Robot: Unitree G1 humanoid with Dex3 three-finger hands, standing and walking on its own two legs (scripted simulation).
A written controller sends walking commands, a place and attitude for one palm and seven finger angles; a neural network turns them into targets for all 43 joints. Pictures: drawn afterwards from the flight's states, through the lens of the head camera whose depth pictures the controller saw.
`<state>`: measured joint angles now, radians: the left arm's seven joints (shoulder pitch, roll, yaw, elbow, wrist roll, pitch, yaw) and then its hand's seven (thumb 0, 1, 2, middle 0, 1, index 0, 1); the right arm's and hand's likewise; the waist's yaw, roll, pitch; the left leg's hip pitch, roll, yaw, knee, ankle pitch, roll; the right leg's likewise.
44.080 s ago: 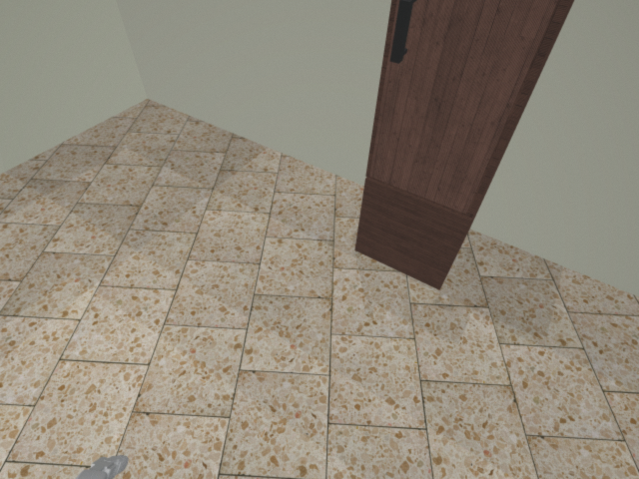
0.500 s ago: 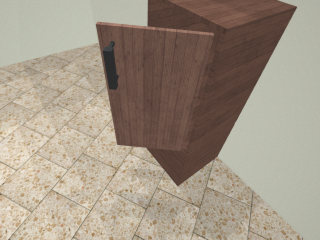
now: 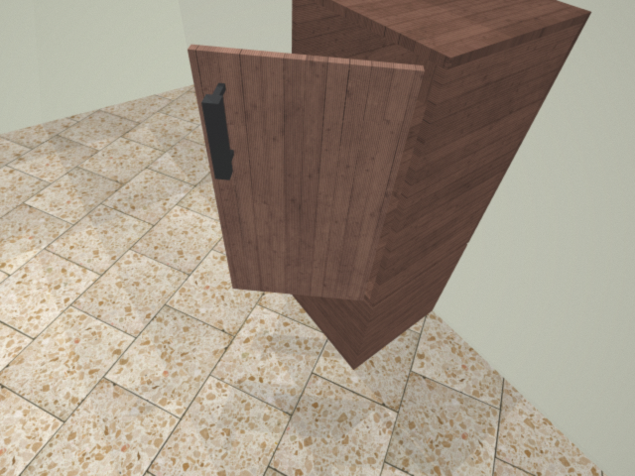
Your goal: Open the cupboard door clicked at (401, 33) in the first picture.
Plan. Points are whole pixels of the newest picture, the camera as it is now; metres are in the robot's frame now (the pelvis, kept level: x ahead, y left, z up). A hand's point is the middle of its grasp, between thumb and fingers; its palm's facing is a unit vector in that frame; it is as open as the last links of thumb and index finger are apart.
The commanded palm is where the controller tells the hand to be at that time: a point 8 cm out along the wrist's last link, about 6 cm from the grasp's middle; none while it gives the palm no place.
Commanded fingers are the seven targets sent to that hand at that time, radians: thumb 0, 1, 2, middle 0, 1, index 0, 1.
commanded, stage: look again from close up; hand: left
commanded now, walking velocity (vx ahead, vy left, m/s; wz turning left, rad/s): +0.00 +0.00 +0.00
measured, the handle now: (222, 132) +0.57 +0.19 +0.13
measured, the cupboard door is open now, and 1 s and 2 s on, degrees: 49 49 49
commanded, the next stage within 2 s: raise the hand with hooked fingers in 0.66 s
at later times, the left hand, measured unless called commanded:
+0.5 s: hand out of the picture -0.03 +0.15 -0.18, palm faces +0.03 -0.99 -0.14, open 7.4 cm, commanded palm none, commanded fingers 0.00 0.90 0.90 -0.20 -0.30 -0.20 -0.30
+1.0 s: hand (183, 402) +0.20 +0.17 +0.00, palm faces +0.22 -0.97 -0.14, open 7.6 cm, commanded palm +0.11 +0.21 -0.04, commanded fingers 0.00 0.60 0.77 -0.22 -0.50 -0.22 -0.50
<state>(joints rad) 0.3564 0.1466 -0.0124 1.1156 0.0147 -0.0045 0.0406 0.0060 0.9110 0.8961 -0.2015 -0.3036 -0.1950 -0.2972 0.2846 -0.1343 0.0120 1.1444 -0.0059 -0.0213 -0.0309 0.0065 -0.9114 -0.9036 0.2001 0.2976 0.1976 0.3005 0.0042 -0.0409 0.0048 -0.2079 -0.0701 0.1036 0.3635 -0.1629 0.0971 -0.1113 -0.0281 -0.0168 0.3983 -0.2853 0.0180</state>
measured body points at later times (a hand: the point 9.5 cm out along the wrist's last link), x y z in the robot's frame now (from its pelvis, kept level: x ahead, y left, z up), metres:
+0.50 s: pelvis +0.01 -0.01 +0.00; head +0.01 +0.01 +0.45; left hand -0.03 +0.20 -0.17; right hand -0.01 -0.23 -0.15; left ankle +0.02 +0.05 -0.74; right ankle -0.05 -0.13 -0.74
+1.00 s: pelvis -0.01 -0.02 -0.02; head -0.02 -0.04 +0.43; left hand +0.18 +0.22 +0.02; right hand +0.11 -0.27 -0.13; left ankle +0.03 +0.05 -0.74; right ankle -0.04 -0.13 -0.74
